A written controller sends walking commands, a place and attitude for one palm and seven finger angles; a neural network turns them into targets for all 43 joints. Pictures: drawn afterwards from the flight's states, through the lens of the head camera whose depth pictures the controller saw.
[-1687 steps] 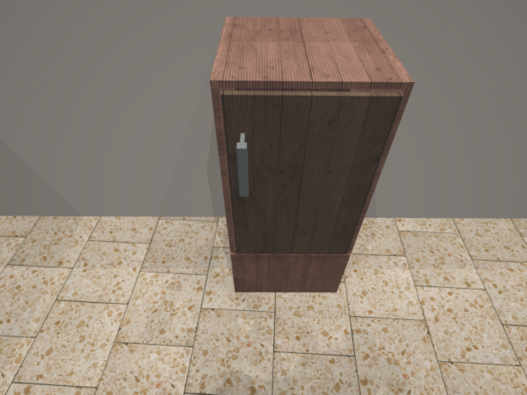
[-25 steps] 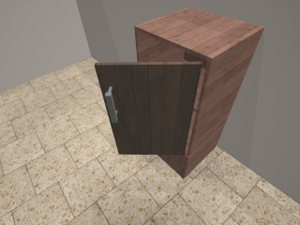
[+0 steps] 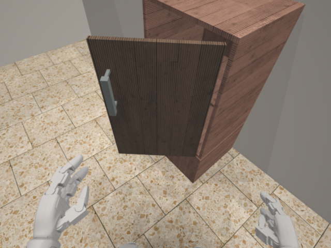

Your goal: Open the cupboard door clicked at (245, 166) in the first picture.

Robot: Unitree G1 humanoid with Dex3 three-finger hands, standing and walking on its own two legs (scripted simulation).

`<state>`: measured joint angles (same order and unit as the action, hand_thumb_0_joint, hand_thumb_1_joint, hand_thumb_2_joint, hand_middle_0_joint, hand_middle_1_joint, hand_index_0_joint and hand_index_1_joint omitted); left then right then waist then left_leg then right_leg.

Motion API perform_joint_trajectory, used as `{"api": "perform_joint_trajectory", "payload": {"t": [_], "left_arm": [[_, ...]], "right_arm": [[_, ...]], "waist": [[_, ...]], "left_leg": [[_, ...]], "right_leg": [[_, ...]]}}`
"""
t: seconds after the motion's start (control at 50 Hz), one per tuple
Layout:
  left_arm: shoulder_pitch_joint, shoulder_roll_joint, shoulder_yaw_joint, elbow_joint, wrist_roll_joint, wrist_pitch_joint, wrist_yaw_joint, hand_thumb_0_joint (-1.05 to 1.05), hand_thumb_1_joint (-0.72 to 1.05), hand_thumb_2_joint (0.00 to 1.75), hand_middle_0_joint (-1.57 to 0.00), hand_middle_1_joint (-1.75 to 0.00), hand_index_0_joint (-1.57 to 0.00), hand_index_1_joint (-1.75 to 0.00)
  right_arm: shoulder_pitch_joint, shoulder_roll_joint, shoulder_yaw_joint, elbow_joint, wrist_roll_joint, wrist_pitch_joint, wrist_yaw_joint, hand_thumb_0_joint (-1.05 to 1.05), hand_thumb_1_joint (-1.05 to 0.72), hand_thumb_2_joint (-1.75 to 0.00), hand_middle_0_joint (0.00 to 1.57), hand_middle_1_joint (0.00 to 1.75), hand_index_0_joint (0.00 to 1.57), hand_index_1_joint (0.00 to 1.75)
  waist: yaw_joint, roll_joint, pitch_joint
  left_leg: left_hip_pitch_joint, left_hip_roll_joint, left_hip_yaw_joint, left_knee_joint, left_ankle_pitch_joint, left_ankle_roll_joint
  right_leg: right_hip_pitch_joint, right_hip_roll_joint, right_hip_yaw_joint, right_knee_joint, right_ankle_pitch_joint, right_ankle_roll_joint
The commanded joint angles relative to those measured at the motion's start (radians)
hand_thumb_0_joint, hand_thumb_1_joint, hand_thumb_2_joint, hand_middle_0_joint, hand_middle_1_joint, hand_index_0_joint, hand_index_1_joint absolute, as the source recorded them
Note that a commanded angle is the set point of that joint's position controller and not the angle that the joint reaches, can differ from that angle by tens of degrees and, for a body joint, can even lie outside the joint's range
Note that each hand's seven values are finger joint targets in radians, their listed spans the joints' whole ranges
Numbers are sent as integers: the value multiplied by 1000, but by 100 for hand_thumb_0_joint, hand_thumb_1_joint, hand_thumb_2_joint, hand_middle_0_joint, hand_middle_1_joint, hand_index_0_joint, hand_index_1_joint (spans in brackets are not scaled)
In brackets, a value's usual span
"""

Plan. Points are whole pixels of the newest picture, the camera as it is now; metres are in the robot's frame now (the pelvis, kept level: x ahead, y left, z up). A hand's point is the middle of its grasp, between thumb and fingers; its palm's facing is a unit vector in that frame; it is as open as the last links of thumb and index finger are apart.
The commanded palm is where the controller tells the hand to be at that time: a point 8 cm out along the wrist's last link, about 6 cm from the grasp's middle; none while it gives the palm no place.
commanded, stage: raise the hand with hooked fingers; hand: left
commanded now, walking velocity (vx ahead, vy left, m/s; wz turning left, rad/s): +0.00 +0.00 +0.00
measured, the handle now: (110, 93) +0.56 +0.21 +0.03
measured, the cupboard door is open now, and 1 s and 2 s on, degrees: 47 47 47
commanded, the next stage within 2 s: move the hooked fingers beside the handle in 1.80 s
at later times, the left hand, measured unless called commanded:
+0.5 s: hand (68, 207) +0.21 +0.23 +0.01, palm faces +0.00 -1.00 -0.05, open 10.9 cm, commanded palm +0.18 +0.28 +0.01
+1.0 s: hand (47, 190) +0.24 +0.28 +0.03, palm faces +0.02 -1.00 -0.06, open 13.6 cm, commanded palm +0.22 +0.33 +0.03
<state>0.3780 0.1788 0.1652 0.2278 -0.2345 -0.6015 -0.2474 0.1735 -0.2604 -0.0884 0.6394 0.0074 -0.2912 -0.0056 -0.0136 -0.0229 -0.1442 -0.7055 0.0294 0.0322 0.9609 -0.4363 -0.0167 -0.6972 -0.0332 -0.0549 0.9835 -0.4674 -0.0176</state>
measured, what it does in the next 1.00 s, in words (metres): stands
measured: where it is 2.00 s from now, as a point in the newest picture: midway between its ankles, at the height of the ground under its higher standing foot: outside the picture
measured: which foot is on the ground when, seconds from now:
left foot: down 0.00-1.00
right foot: down 0.00-1.00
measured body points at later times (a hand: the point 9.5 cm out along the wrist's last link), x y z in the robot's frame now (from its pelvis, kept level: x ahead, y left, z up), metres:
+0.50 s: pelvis -0.01 +0.00 -0.04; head +0.06 +0.00 +0.41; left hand +0.20 +0.28 +0.01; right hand +0.16 -0.23 -0.13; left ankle +0.02 +0.13 -0.68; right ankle +0.01 -0.10 -0.68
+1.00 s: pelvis -0.01 +0.03 -0.02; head +0.05 +0.05 +0.42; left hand +0.23 +0.33 +0.03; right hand +0.17 -0.21 -0.09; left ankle +0.02 +0.13 -0.68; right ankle +0.01 -0.10 -0.68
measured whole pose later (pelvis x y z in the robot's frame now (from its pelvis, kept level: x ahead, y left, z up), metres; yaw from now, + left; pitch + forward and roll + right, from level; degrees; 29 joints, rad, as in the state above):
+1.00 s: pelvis -0.01 +0.03 -0.02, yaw +1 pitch +14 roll -3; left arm 0.18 0.36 0.35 0.23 -0.34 -0.36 -0.43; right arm 0.25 -0.25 0.02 0.52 0.03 -0.22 -0.06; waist 0.00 0.02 -0.13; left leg -0.88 0.03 -0.01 1.12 -0.49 0.02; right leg -0.81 -0.03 -0.09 1.05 -0.48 0.01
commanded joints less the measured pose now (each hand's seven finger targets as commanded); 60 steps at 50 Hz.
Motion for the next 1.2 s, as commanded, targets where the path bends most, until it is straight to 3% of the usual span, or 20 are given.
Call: {"api": "perform_joint_trajectory", "payload": {"t": [0.0, 0.04, 0.08, 0.12, 0.14, 0.2, 0.24, 0.26, 0.3, 0.34, 0.38, 0.44, 0.5, 0.64, 0.8, 0.94, 1.02, 1.08, 1.14, 1.18], "left_arm": [[179, 139, 140, -157, -80, -78, -158, 0, 53, 74, -23, -54, -23, -54], [112, 157, 166, -277, -122, -30, -152, 0, 48, 72, -23, -57, -23, -57], [25, 188, 174, -431, -116, -20, -121, 0, 43, 70, -23, -60, -23, -60], [-10, 189, 153, -521, -90, -20, -99, 0, 39, 68, -24, -63, -24, -63], [-67, 205, 145, -528, -87, -15, -108, 0, 36, 67, -24, -64, -24, -64], [-68, 186, 126, -447, -86, 14, -150, 0, 29, 64, -24, -69, -24, -69], [-60, 197, 143, -351, -107, 72, -188, 0, 25, 62, -25, -72, -25, -72], [-63, 203, 153, -352, -117, 95, -203, 0, 22, 61, -25, -74, -25, -74], [-23, 227, 201, -325, -138, 143, -214, 0, 18, 59, -25, -76, -25, -76], [-2, 257, 257, -268, -157, 182, -212, 0, 13, 57, -25, -80, -25, -80], [-14, 255, 263, -304, -161, 183, -199, 0, 8, 55, -26, -82, -26, -82], [-47, 267, 270, -294, -158, 163, -164, 0, 1, 52, -26, -87, -26, -87], [-76, 245, 238, -287, -147, 129, -148, 0, -6, 49, -27, -92, -27, -92], [-158, 301, 248, -266, -139, 117, -151, 0, -22, 42, -28, -102, -28, -102], [-233, 320, 247, -265, -132, 140, -151, 0, -41, 34, -29, -114, -29, -114], [-331, 375, 287, -181, -136, 194, -185, 0, -50, 30, -30, -120, -30, -120], [-386, 386, 299, -151, -143, 200, -211, 0, -50, 30, -30, -120, -30, -120], [-443, 415, 313, -137, -141, 206, -227, 0, -50, 30, -30, -120, -30, -120], [-473, 440, 332, -98, -148, 218, -240, 0, -50, 30, -30, -120, -30, -120], [-500, 459, 345, -87, -144, 223, -251, 0, -50, 30, -30, -120, -30, -120]], "right_arm": [[-88, -104, -35, -242, 18, -29, 6, 0, -90, -90, 20, 30, 20, 30], [-76, -91, -32, -264, 24, -10, -11, 0, -90, -90, 20, 30, 20, 30], [-46, -85, -26, -265, 22, 3, -28, 0, -90, -90, 20, 30, 20, 30], [-16, -78, -21, -245, 14, 11, -43, 0, -90, -90, 20, 30, 20, 30], [2, -84, -13, -232, 10, 16, -51, 0, -90, -90, 20, 30, 20, 30], [-2, -89, -4, -196, 14, 9, -63, 0, -90, -90, 20, 30, 20, 30], [-12, -96, 3, -187, 22, 9, -69, 0, -90, -90, 20, 30, 20, 30], [-12, -100, 6, -191, 24, 8, -69, 0, -90, -90, 20, 30, 20, 30], [-24, -97, 6, -202, 30, 10, -71, 0, -90, -90, 20, 30, 20, 30], [-39, -91, 7, -206, 32, 16, -73, 0, -90, -90, 20, 30, 20, 30], [-31, -86, 10, -214, 32, 17, -69, 0, -90, -90, 20, 30, 20, 30], [-24, -89, 13, -212, 27, 10, -68, 0, -90, -90, 20, 30, 20, 30], [0, -100, 13, -207, 28, 3, -66, 0, -90, -90, 20, 30, 20, 30], [36, -133, 19, -222, 33, 6, -71, 0, -90, -90, 20, 30, 20, 30], [63, -148, 32, -234, 33, 14, -66, 0, -90, -90, 20, 30, 20, 30], [81, -162, 43, -244, 31, 29, -68, 0, -90, -90, 20, 30, 20, 30], [85, -164, 46, -242, 32, 30, -70, 0, -90, -90, 20, 30, 20, 30], [89, -166, 50, -237, 30, 32, -71, 0, -90, -90, 20, 30, 20, 30], [93, -171, 49, -233, 31, 34, -76, 0, -90, -90, 20, 30, 20, 30], [98, -173, 50, -231, 31, 38, -76, 0, -90, -90, 20, 30, 20, 30]], "waist": [[90, 35, -191], [72, 29, -205], [35, 94, -222], [7, 106, -241], [-19, 72, -215], [-32, 89, -200], [-24, 84, -183], [-18, 73, -226], [9, 50, -274], [35, -2, -272], [40, 22, -289], [42, 1, -244], [23, 21, -213], [17, 69, -169], [9, 148, -182], [4, 129, -168], [2, 112, -198], [8, 151, -226], [8, 115, -217], [10, 141, -243]], "left_leg": [[-80, -63, 14, 56, 203, 20], [-100, -57, -6, 89, 155, 23], [-104, -42, -17, 127, 178, 38], [-69, -25, -32, 143, 243, 45], [-82, -20, -43, 163, 250, 47], [-98, -15, -53, 171, 229, 49], [-114, -16, -59, 172, 217, 46], [-115, -19, -58, 168, 217, 46], [-122, -22, -57, 147, 213, 45], [-143, -23, -64, 134, 221, 42], [-123, -25, -59, 109, 224, 42], [-130, -23, -65, 85, 196, 42], [-111, -27, -62, 60, 151, 43], [-72, -28, -70, -5, 69, 43], [23, -23, -86, -53, 98, 32], [31, -21, -93, -59, 123, 27], [49, -20, -91, -55, 146, 27], [78, -20, -93, -55, 197, 22], [71, -19, -96, -56, 196, 23], [87, -19, -90, -58, 219, 22]], "right_leg": [[29, 15, 53, 9, 212, -12], [19, 16, 107, -26, 132, 0], [17, 11, 137, -34, 178, 10], [0, 23, 104, -6, 294, 8], [-22, 33, 100, 10, 317, 10], [-68, 41, 78, 7, 267, 7], [-68, 47, 75, 0, 229, 1], [-44, 39, 79, -6, 230, 8], [15, 27, 92, -28, 216, 18], [57, 25, 94, -34, 228, 20], [63, 20, 85, -37, 228, 24], [31, 31, 65, -41, 144, 13], [-23, 32, 46, -51, 73, 11], [-64, 44, 13, -60, -13, -5], [-70, 54, -23, -54, 59, -9], [-60, 62, -28, -63, 89, -14], [-51, 63, -26, -71, 106, -10], [-45, 63, -27, -62, 137, -15], [-38, 66, -27, -67, 137, -17], [-31, 62, -25, -69, 151, -14]]}}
